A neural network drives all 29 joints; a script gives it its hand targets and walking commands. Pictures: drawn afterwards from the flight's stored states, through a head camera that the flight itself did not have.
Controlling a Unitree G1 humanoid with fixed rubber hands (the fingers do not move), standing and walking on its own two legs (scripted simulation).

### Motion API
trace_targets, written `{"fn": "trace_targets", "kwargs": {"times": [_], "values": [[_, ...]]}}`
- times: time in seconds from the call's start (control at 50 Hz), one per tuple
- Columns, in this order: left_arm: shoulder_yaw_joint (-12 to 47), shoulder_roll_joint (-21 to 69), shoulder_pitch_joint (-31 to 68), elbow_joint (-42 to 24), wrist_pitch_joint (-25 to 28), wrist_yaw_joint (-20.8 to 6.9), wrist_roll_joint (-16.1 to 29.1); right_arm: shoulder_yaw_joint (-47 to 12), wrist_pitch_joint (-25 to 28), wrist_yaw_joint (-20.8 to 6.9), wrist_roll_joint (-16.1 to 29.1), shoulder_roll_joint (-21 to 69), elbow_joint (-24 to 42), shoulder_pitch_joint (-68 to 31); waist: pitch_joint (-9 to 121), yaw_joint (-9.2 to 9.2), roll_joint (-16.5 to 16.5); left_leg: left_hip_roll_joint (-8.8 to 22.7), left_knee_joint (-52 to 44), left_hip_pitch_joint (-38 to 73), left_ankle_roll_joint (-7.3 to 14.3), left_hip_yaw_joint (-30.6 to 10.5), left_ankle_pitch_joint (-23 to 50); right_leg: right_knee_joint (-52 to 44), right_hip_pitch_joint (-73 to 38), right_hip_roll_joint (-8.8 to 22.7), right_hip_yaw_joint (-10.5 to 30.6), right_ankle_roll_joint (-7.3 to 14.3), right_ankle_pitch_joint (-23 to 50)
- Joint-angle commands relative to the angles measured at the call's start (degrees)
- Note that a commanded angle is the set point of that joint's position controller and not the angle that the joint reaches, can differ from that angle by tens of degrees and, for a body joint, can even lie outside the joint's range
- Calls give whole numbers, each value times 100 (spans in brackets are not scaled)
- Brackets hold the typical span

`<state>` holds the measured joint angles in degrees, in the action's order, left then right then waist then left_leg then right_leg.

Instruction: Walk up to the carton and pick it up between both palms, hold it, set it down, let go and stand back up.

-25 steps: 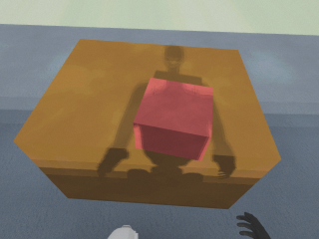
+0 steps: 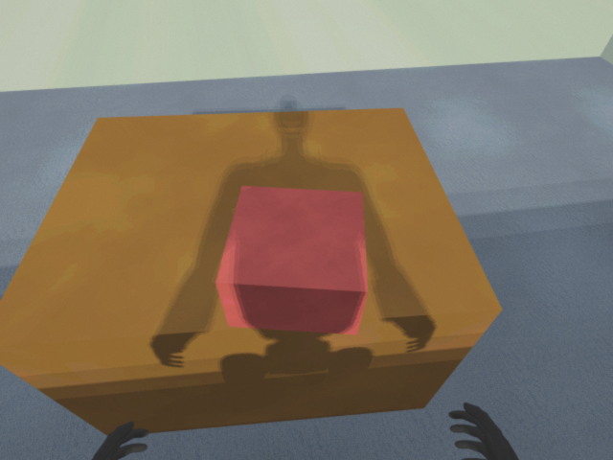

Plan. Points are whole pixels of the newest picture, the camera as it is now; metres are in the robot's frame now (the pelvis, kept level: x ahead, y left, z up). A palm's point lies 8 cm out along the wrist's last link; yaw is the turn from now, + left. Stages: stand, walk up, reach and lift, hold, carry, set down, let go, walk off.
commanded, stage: walk up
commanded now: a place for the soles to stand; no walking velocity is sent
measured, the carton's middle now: (297, 257) +0.49 +0.01 -0.08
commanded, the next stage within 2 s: none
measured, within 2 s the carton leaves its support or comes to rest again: neither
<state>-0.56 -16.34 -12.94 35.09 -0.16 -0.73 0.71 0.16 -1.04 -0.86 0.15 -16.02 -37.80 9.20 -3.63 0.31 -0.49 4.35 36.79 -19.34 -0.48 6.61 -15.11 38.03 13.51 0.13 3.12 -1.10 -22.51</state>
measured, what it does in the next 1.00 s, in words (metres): steps on the spot: right foot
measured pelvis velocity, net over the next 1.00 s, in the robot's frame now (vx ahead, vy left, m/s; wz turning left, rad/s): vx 0.07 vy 0.04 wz -0.16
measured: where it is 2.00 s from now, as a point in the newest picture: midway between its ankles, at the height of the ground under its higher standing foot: outside the picture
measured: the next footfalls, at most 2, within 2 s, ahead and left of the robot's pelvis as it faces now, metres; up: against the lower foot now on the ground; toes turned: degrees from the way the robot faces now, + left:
right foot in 0.94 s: +0.15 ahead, -0.08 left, +0.00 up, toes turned +10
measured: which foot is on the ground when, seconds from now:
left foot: down 0.00-1.00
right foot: down 0.00-0.60, up 0.62-0.92, down 0.94-1.00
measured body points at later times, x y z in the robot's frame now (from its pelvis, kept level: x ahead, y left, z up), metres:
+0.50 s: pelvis +0.00 +0.01 -0.01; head +0.00 +0.00 +0.44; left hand +0.12 +0.27 -0.10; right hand +0.09 -0.28 -0.11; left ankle +0.04 +0.13 -0.71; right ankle -0.02 -0.13 -0.72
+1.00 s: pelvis +0.07 +0.04 -0.01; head +0.10 +0.03 +0.43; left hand +0.27 +0.25 -0.11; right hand +0.05 -0.22 -0.14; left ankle +0.07 +0.14 -0.72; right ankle +0.15 -0.08 -0.72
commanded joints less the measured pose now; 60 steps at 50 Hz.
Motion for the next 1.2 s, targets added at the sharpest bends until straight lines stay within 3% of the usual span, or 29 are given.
{"fn": "trace_targets", "kwargs": {"times": [0.0,0.08,0.2,0.36,0.38,0.4,0.42,0.44,0.46,0.52,0.56,0.58,0.6,0.62,0.64,0.68,0.78,0.8,0.86,0.92,0.94,0.96,0.98,1.0,1.06,1.08,1.1,1.12,1.18], "values": [[-267,-881,-65,-494,100,5,0,239,131,10,-3,-869,555,-157,636,-21,189,532,-725,729,390,-604,995,-942,449,457,645,377,1512],[-332,-974,-100,-561,107,-23,-25,256,158,5,8,-945,531,-20,648,-13,260,592,-640,807,413,-421,1268,-765,477,382,624,380,1731],[-360,-970,-56,-594,75,-19,-33,262,130,2,12,-1006,576,-29,500,-24,12,618,-724,792,428,-345,644,-825,696,327,820,382,1254],[-420,-994,-125,-599,85,-47,-45,292,89,22,-26,-1069,537,115,245,2,189,651,-842,737,387,-378,-448,-956,1172,172,1043,431,548],[-590,-969,-985,-424,135,0,-199,409,83,-65,-284,-1149,473,489,541,-146,-40,442,-392,412,444,-243,-2358,-1110,634,259,1390,684,-1745],[-693,-1163,-1201,-358,133,30,-239,436,51,-104,-328,-1081,570,377,230,-261,273,239,31,-411,320,-273,-2825,-1520,423,491,2002,937,-2869],[-776,-1391,-1226,-293,129,75,-248,428,26,-139,-325,-948,708,179,-204,-434,790,-31,766,-1113,165,-113,-2243,-2081,369,912,2811,1281,-3424],[-804,-1491,-1180,-260,133,147,-307,412,17,-184,-314,-889,868,-29,-597,-513,885,-40,1485,-1586,157,-245,-1748,-2400,366,1395,3495,1590,-3162],[-811,-1521,-1013,-289,157,208,-357,404,47,-206,-301,-847,975,-1,-693,-449,798,125,1643,-1972,174,-531,-1576,-2362,197,1637,3677,1725,-2777],[-761,-1355,-509,-357,186,230,-432,443,219,-215,-228,-803,957,517,-333,-160,1130,276,900,-1416,178,-661,-1071,-1837,227,1375,2959,1517,-1671],[-663,-1115,29,-463,145,134,-338,590,340,-194,-213,-873,615,1529,99,412,903,-107,-98,999,297,-287,-236,-921,1715,748,1698,1015,-1297],[-515,-664,82,-519,128,90,-301,702,390,-143,-251,-1091,423,2173,240,717,179,66,-626,2037,438,-827,-524,371,2518,146,894,620,-1156],[-339,-25,-224,-689,155,66,-230,817,411,-70,-310,-1642,388,2511,477,854,-1390,1453,-1883,2318,900,-2997,-2562,2315,3231,-588,-30,186,-1361],[-449,-394,-481,-663,84,149,-276,848,329,-5,-331,-1873,351,2155,62,572,-1049,2297,-2696,1588,1434,-4563,-3546,2818,3244,-433,272,172,-1729],[-527,-704,-413,-628,35,192,-315,748,279,42,-270,-1675,371,1853,-557,459,-507,2329,-2712,1159,1530,-4562,-3319,3154,3262,-145,492,181,-1423],[-533,-705,-467,-498,80,146,-293,621,274,118,-292,-1389,323,1783,-752,355,-162,1960,-2228,1125,1430,-3404,-1287,3343,3171,94,449,165,-818],[-459,-451,-442,-455,67,14,-300,435,366,212,-270,-1146,184,1498,-651,116,-232,1846,-2080,516,1480,-2239,995,2317,2178,397,270,52,-319],[-431,-407,-367,-428,63,17,-271,376,374,227,-217,-1054,214,1348,-602,52,-160,1674,-1844,381,1392,-1781,1954,1848,1756,412,221,50,-111],[-341,-240,-454,-314,88,27,-257,340,311,199,-157,-1071,342,1276,-128,-67,-826,1127,-990,191,947,-726,3662,623,411,189,-324,129,559],[-430,-549,-588,-224,112,93,-252,219,202,130,29,-1006,444,1246,276,-316,-265,740,-37,-408,410,-393,2759,-665,-1008,175,-138,393,2565],[-507,-894,-585,-224,105,134,-304,128,193,109,81,-752,520,1500,635,-305,508,479,563,-777,188,-193,1607,-732,-1414,873,839,723,2897],[-536,-1163,-379,-304,60,176,-246,91,102,127,100,-644,474,2037,918,-114,967,-99,1242,-292,-17,-116,-691,-1310,-680,1971,2267,1530,2184],[-536,-1132,-61,-313,-10,197,-135,196,-53,184,20,-806,342,2106,911,-88,1002,-119,1537,318,50,-432,-2077,-1716,168,2140,2426,1920,719],[-482,-1003,197,-351,-37,211,-105,239,-105,196,-37,-849,314,1992,707,-56,1086,-76,1436,122,85,-583,-2038,-1887,293,1996,2286,1802,-187],[-383,-915,708,-383,-91,224,-127,308,45,140,7,-784,234,2209,511,257,846,-7,-289,632,219,-634,-698,-1638,847,1373,1164,981,-364],[-349,-802,756,-379,-107,176,-102,351,103,119,-28,-869,222,2147,278,258,675,97,-815,647,326,-893,-669,-1435,1110,1115,774,642,-560],[-324,-681,637,-345,-123,121,-63,432,139,99,-33,-1042,266,1895,191,162,417,348,-1304,230,486,-1491,-1735,-1138,1063,787,405,373,-849],[-335,-615,655,-276,-141,92,-33,475,152,78,16,-1159,263,1564,-119,96,135,506,-1744,-642,621,-1955,-2680,-679,544,392,87,243,-587],[-281,-594,573,-143,25,33,-116,298,284,65,57,-826,353,1166,-16,-134,-49,423,-1517,-689,383,-1370,-557,-785,-412,589,145,372,1461]]}}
